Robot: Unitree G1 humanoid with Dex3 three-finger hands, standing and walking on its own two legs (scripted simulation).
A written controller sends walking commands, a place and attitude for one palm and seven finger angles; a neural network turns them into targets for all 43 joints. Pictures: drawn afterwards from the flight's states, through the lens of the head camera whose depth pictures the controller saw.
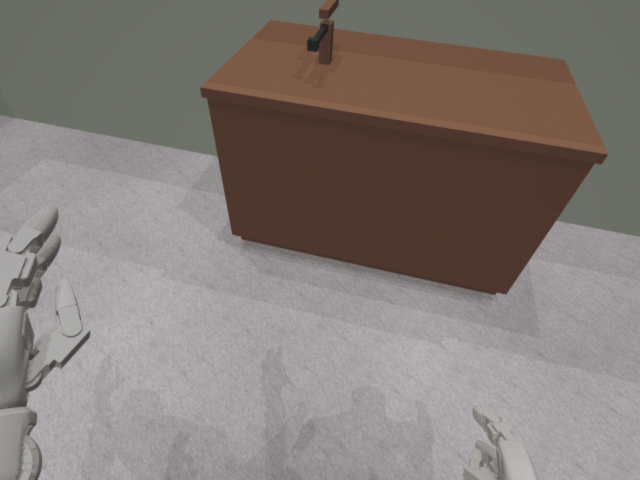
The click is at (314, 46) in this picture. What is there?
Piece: tap's lever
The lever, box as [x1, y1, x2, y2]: [307, 37, 318, 51]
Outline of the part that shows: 309,37 307,40 307,50 316,51 318,49 318,38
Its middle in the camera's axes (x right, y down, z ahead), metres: -0.02 -0.54 +1.08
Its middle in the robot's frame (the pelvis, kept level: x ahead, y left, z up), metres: +1.18 +0.10 +0.06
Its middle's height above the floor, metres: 0.83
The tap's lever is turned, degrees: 0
